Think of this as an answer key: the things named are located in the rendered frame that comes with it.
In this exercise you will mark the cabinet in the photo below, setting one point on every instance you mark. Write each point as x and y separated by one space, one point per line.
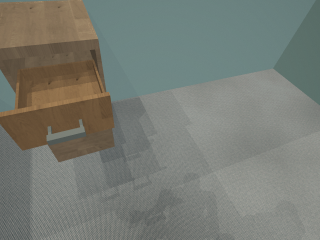
43 33

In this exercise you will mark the drawer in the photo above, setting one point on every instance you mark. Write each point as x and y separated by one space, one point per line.
59 96

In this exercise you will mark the handle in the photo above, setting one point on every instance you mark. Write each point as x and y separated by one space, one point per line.
67 135

